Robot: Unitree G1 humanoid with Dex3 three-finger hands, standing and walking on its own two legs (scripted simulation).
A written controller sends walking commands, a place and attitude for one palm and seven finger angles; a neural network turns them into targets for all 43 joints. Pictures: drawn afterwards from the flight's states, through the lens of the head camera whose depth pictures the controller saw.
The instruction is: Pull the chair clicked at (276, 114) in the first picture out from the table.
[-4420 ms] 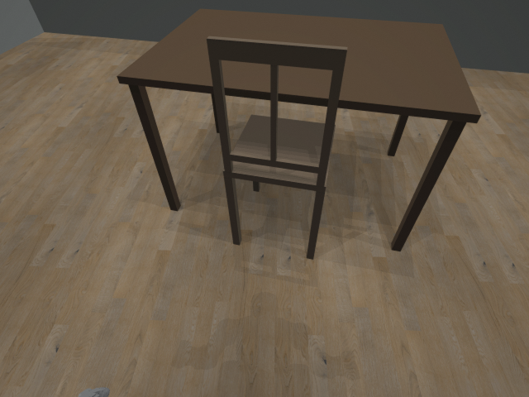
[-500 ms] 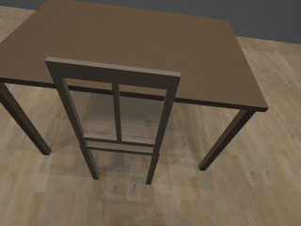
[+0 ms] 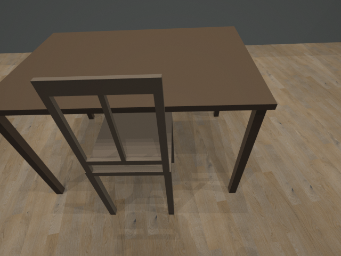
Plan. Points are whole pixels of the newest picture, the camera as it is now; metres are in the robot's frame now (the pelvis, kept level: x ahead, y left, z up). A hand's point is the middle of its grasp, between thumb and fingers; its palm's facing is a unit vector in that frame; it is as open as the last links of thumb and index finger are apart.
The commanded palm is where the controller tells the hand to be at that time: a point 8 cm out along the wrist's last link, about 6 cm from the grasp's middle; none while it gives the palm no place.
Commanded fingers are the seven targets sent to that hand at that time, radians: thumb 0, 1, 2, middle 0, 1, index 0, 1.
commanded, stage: come to a stop and stand still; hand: left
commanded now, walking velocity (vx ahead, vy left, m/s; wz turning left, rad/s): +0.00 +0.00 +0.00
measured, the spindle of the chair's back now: (114, 131) +0.53 +0.22 -0.04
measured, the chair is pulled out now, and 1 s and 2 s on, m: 0.00 0.00 0.00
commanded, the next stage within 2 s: look again from close up in 0.26 s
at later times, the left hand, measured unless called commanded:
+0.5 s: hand out of the picture +0.02 +0.16 -0.16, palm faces +0.03 -0.99 -0.16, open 7.4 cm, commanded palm none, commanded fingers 0.00 0.90 0.90 -0.20 -0.30 -0.20 -0.30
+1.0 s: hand out of the picture +0.08 +0.18 -0.16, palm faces +0.01 -0.98 -0.21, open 7.4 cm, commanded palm none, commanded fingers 0.00 0.90 0.90 -0.20 -0.30 -0.20 -0.30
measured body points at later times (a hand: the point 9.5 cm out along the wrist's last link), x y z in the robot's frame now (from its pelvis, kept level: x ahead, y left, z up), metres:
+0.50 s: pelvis +0.03 -0.01 +0.01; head +0.04 -0.01 +0.46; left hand +0.02 +0.21 -0.15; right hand +0.03 -0.22 -0.15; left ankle +0.10 +0.14 -0.72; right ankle +0.01 -0.12 -0.72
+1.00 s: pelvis +0.07 +0.00 +0.02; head +0.08 +0.00 +0.47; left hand +0.08 +0.23 -0.14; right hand +0.10 -0.23 -0.14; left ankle +0.10 +0.14 -0.72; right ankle +0.01 -0.12 -0.72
